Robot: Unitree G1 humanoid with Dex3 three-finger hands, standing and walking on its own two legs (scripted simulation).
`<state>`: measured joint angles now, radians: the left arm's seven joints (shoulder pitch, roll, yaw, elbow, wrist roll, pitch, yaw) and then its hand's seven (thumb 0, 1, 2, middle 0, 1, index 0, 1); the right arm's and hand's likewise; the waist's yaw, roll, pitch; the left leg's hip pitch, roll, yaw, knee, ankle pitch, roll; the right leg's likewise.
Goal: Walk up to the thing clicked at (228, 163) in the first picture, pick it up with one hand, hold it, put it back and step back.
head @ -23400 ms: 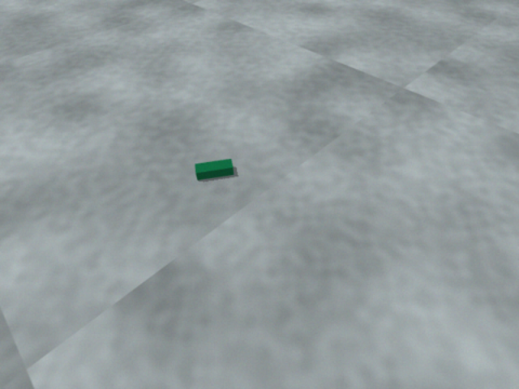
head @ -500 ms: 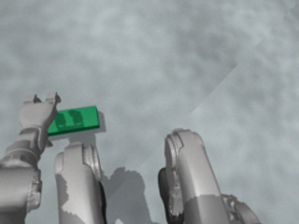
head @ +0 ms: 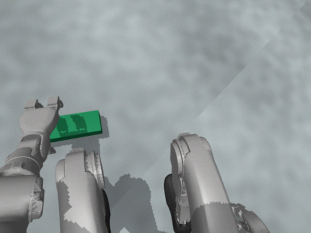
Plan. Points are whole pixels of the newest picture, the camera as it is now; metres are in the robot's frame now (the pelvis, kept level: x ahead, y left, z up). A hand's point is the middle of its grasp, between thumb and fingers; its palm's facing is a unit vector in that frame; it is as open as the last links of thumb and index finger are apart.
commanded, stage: rise first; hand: left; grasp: from above
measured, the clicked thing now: (70, 127) +0.43 +0.23 -0.29
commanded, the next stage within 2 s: approach in 0.08 s
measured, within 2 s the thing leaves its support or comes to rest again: neither
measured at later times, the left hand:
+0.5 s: hand (61, 118) +0.43 +0.23 -0.17, palm faces -0.40 -0.03 -0.92, open 14.1 cm
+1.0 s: hand (54, 125) +0.41 +0.25 -0.17, palm faces -0.46 -0.04 -0.88, open 13.9 cm
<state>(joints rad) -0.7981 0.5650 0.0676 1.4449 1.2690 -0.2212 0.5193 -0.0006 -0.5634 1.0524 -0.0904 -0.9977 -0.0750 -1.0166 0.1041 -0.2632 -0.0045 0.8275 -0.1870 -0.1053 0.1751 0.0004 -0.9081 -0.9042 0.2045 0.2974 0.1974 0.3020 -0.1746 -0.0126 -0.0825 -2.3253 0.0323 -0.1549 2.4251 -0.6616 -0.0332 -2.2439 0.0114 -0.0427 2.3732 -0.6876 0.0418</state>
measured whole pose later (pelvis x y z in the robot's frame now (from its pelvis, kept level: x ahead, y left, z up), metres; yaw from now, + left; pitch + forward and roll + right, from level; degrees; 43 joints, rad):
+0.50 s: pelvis +0.00 +0.00 +0.00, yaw +0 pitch +32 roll -6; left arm -0.91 0.54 -0.02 1.52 1.29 -0.19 0.58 0.00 -0.56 1.05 -0.09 -1.03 -0.08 -1.04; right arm 0.10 -0.26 0.00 0.84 -0.21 -0.13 0.21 0.00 -0.91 -0.90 0.20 0.30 0.20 0.30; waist -0.21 -0.01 -0.09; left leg -2.34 0.03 -0.16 2.43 -0.67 -0.04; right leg -2.25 0.01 -0.05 2.38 -0.69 0.04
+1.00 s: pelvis +0.00 +0.00 +0.01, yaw +1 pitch +32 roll -5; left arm -0.86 0.54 -0.02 1.47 1.25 -0.21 0.50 0.00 -0.55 1.09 -0.10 -1.06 -0.09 -1.08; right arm 0.14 -0.27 -0.01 0.84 -0.18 -0.11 0.18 0.00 -0.92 -0.90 0.20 0.30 0.20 0.30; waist -0.18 -0.01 -0.08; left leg -2.31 0.03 -0.15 2.40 -0.66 -0.04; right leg -2.24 0.01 -0.04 2.36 -0.68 0.03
